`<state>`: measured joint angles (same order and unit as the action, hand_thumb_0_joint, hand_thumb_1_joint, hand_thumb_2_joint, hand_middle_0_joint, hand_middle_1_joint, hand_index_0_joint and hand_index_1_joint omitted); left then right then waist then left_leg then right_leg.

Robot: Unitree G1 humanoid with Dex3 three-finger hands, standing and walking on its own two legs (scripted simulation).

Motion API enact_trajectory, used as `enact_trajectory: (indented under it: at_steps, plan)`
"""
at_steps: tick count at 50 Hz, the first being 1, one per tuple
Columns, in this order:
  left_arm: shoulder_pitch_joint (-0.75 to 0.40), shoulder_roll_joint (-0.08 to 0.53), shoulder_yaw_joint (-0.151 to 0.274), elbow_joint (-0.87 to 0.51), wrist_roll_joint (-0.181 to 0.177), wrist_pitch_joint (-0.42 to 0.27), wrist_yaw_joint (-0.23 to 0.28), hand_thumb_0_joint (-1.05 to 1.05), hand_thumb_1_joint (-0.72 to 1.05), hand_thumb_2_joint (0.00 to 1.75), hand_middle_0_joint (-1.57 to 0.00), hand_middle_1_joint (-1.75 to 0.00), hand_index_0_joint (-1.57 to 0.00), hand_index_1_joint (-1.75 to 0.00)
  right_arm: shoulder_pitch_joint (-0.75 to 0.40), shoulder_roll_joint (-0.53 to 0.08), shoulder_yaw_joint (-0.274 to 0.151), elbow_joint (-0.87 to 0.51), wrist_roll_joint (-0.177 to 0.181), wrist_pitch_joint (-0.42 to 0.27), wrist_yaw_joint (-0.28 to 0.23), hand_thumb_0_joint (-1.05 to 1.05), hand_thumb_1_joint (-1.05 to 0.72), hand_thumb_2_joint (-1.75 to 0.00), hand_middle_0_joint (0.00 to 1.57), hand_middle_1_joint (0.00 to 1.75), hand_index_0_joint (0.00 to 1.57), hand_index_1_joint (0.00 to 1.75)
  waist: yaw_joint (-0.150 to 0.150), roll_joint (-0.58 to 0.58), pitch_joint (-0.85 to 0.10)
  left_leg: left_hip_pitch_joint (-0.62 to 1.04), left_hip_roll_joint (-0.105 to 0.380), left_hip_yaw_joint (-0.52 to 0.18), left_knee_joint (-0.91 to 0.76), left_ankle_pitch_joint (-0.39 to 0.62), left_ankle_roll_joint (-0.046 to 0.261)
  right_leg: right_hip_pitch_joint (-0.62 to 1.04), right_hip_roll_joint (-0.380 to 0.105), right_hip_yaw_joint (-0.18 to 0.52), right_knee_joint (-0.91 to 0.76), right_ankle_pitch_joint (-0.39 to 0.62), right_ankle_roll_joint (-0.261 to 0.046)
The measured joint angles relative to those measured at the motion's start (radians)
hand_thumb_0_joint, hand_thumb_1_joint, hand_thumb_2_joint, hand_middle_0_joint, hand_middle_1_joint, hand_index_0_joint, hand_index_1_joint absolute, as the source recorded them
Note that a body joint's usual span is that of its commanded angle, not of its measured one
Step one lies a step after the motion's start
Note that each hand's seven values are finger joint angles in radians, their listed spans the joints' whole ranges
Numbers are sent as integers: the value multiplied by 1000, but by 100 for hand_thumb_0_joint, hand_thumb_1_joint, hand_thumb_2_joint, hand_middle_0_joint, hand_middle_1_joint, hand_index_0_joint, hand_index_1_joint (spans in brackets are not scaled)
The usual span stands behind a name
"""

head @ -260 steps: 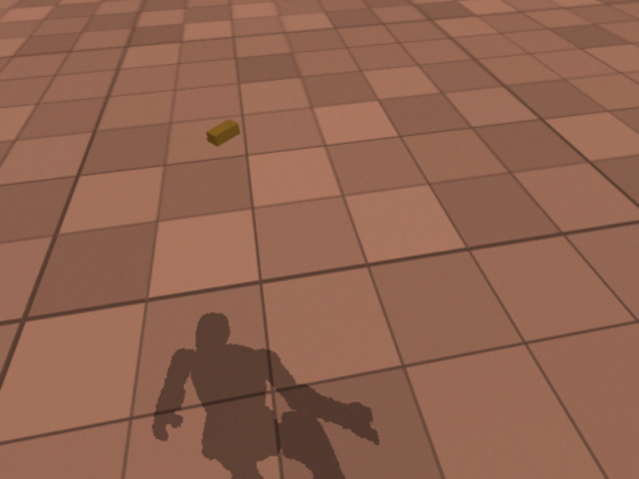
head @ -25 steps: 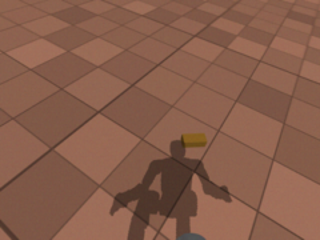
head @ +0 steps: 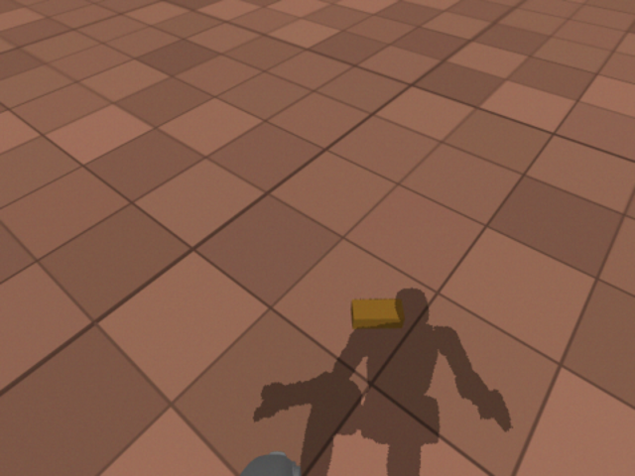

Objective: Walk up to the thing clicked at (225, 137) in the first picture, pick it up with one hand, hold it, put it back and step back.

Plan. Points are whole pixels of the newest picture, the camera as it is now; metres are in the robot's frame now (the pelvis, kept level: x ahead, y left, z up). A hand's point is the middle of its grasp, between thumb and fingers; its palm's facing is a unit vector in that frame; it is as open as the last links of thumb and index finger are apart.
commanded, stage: walk up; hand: left
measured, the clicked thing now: (376, 313) +0.78 -0.11 -0.73
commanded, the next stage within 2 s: none
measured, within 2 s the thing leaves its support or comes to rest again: neither
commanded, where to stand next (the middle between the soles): +0.40 -0.40 m, yaw +6 degrees
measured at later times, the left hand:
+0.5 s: hand (247, 455) +0.19 +0.14 -0.16, palm faces -0.05 -0.94 -0.33, open 7.4 cm
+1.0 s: hand (376, 432) +0.24 -0.05 -0.18, palm faces +0.02 -0.96 -0.29, open 7.4 cm
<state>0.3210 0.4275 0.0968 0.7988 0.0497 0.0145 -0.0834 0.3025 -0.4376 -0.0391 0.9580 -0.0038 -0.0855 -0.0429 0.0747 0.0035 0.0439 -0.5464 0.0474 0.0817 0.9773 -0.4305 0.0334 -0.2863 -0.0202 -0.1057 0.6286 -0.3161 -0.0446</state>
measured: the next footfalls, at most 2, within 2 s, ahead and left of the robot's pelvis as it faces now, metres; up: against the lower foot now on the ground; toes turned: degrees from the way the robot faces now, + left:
left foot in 0.12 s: +0.17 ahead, +0.06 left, +0.00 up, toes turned +8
right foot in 0.56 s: +0.23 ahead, -0.37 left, +0.00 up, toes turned -3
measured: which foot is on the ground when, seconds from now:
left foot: up 0.00-0.10, down 0.12-0.58, up 0.60-0.90, down 0.92-1.00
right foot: down 0.00-0.14, up 0.16-0.54, down 0.56-0.94, up 0.96-1.00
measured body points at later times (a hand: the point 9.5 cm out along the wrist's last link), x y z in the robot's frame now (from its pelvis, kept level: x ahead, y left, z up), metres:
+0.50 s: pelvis +0.11 -0.15 -0.01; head +0.12 -0.11 +0.44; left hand +0.19 +0.19 -0.13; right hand +0.13 -0.52 -0.07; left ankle +0.13 +0.05 -0.72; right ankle +0.19 -0.35 -0.70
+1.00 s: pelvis +0.22 -0.31 -0.02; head +0.25 -0.27 +0.43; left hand +0.24 +0.00 -0.16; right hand +0.31 -0.63 -0.10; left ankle +0.31 -0.22 -0.73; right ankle +0.20 -0.39 -0.69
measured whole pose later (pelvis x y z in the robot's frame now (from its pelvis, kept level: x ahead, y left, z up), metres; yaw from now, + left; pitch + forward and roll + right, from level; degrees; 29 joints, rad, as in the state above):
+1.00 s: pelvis +0.22 -0.31 -0.02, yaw +3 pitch -2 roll +1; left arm 0.34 0.41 0.07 0.77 0.05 0.07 -0.06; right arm 0.29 -0.38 -0.03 0.90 -0.01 -0.11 -0.08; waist 0.05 -0.11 0.11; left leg -0.44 -0.01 0.14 0.71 -0.23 0.08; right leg -0.38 0.03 -0.03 1.02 -0.50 -0.03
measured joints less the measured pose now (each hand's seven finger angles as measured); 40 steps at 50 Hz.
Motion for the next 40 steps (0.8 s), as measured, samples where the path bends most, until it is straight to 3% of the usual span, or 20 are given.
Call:
enact_trajectory:
  at_steps: [4,7,11,14,20,24,27,28,29,30,31,34,37,40]
  plan:
    - [19,16,-4,-10,6,14,2,1,90,90,-20,-30,-20,-30,1,38,11,-20,-1,-10,9,0,-90,-89,20,30,21,30,15,-32,20,39,-17,27,-188,89,9,40,33,-34,-2,-38,-20]
    - [26,21,-9,-19,6,32,-1,1,90,90,-20,-30,-20,-30,27,44,3,-39,-7,-28,1,0,-90,-89,21,30,21,30,-2,-67,21,112,-37,33,-311,233,29,28,30,-50,100,-121,-26]
    - [14,-2,-19,-11,9,60,-4,1,90,90,-20,-30,-20,-30,25,38,-5,-54,-11,-17,-23,0,-90,-89,21,30,21,30,-40,-120,30,134,-42,44,-269,174,29,-108,41,79,420,-159,3]
    - [8,2,-20,-4,11,66,-15,1,90,90,-20,-30,-20,-30,31,36,-10,-52,-9,-12,-31,0,-90,-89,21,30,21,30,-63,-140,21,183,-19,38,-313,174,7,-184,10,134,498,-119,26]
    - [-23,46,13,-12,6,66,-26,1,90,90,-20,-30,-20,-30,62,15,-15,-45,-19,-23,-17,0,-90,-89,21,30,21,30,-78,-152,19,228,50,2,-336,156,-44,-262,-93,203,420,-37,60]
    - [-46,71,32,-5,2,76,-36,1,90,90,-20,-30,-20,-30,73,-14,-24,-44,-28,-21,-6,0,-90,-89,21,30,21,30,-89,-136,14,228,102,-24,-317,122,-63,-254,-131,191,298,-39,64]
    - [-51,82,41,-2,-2,71,-42,1,90,90,-20,-30,-20,-30,68,-46,-32,-35,-32,-6,-5,0,-90,-89,21,30,21,30,-93,-111,3,218,145,-45,-276,78,-65,-198,-132,150,188,-41,52]
    - [-50,83,45,-1,-2,63,-41,1,90,90,-20,-30,-20,-30,66,-59,-36,-30,-33,1,-7,0,-90,-89,21,30,21,30,-91,-96,-2,207,165,-56,-244,51,-54,-176,-120,135,157,-15,64]
    - [-54,72,48,2,1,52,-36,1,90,90,-20,-30,-20,-30,57,-77,-41,-20,-35,12,-12,0,-90,-89,21,30,21,30,-87,-59,5,191,191,-91,-191,3,-23,-173,-92,112,182,-13,83]
    - [-55,60,45,0,7,42,-31,1,90,90,-20,-30,-20,-30,50,-89,-47,-9,-34,25,-21,0,-90,-89,21,30,21,30,-82,-28,7,158,189,-135,-99,-61,-5,-178,-72,91,221,-38,88]
    - [-54,48,38,-3,12,34,-25,0,90,90,-20,-30,-20,-30,44,-91,-51,4,-27,39,-31,0,-90,-89,21,30,21,30,-74,-14,6,118,157,-163,8,-100,-1,-179,-66,76,247,-62,86]
    - [-37,6,13,-3,2,25,-10,0,90,90,-20,-30,-20,-30,16,-76,-46,34,-8,52,-40,1,-90,-89,20,30,21,30,-43,13,-3,31,63,-132,197,-83,5,-131,-51,48,204,-71,61]
    - [-7,-11,-3,1,-1,14,0,0,90,90,-20,-30,-20,-30,-10,-44,-25,29,4,26,-29,1,-90,-89,20,30,21,30,-15,16,-1,-16,18,-54,184,-30,3,-74,-25,32,119,-50,31]
    - [15,-5,-6,-2,2,8,12,0,90,90,-20,-30,-20,-30,-24,-2,-4,9,0,1,-13,0,-90,-89,20,30,21,30,5,-1,16,-25,-5,-1,57,-9,-1,-27,3,12,63,-44,3]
